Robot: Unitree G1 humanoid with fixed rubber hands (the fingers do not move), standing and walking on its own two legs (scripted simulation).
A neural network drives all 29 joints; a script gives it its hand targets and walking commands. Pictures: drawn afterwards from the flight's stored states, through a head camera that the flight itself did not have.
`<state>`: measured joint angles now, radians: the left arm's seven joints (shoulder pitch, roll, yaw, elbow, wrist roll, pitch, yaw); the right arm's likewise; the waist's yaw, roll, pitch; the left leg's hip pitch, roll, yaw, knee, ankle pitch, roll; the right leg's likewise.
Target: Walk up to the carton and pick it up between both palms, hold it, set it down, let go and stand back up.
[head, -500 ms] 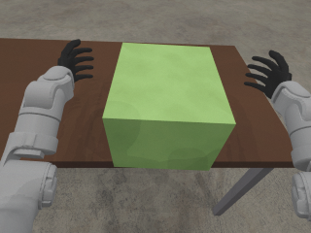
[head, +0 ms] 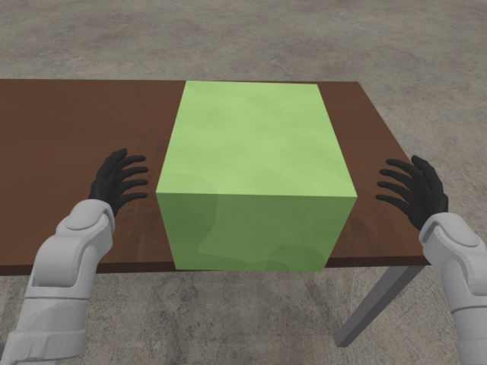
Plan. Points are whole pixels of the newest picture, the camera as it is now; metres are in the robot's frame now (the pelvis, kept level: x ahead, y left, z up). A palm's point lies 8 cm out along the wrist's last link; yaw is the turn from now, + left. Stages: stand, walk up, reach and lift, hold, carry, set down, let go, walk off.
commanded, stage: set down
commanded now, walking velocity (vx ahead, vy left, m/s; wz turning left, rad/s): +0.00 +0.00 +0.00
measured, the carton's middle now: (250, 171) +0.47 -0.03 +0.07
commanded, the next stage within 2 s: let go in 1.04 s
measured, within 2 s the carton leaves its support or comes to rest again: neither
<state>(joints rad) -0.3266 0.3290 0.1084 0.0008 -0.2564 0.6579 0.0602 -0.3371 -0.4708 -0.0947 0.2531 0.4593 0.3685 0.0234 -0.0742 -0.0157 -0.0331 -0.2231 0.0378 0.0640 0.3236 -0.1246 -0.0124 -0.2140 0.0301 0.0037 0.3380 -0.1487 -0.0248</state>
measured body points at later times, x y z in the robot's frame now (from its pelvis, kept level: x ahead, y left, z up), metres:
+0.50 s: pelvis -0.01 +0.00 +0.00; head -0.02 +0.00 +0.45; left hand +0.28 +0.21 +0.08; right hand +0.27 -0.26 +0.09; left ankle +0.03 +0.13 -0.75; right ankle +0.02 -0.10 -0.75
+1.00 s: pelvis +0.04 +0.00 +0.00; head +0.01 +0.00 +0.45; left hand +0.22 +0.21 +0.05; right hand +0.21 -0.24 +0.05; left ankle +0.03 +0.13 -0.75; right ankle +0.02 -0.10 -0.75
